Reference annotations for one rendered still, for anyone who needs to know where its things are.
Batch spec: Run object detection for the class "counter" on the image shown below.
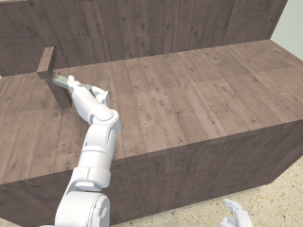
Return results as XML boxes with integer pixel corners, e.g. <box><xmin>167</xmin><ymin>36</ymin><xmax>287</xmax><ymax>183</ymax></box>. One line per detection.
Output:
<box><xmin>0</xmin><ymin>0</ymin><xmax>303</xmax><ymax>227</ymax></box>

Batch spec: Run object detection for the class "left robot upper arm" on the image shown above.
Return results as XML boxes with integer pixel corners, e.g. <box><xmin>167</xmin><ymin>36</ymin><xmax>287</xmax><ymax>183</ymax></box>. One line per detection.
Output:
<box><xmin>40</xmin><ymin>191</ymin><xmax>110</xmax><ymax>227</ymax></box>

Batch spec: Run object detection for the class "left robot forearm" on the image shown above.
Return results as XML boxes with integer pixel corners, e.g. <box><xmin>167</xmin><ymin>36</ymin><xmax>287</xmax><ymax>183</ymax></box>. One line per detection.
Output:
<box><xmin>55</xmin><ymin>104</ymin><xmax>121</xmax><ymax>224</ymax></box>

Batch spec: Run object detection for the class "tap lever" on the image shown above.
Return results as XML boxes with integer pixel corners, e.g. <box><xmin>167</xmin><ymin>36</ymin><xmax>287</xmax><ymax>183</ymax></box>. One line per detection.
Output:
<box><xmin>52</xmin><ymin>75</ymin><xmax>94</xmax><ymax>96</ymax></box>

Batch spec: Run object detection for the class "robot right hand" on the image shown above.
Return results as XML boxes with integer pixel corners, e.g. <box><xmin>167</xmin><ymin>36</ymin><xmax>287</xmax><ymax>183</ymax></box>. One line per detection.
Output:
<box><xmin>220</xmin><ymin>199</ymin><xmax>255</xmax><ymax>227</ymax></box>

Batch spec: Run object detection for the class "robot left hand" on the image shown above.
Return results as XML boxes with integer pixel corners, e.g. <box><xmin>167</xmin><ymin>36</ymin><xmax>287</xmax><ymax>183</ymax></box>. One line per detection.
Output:
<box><xmin>67</xmin><ymin>76</ymin><xmax>110</xmax><ymax>122</ymax></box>

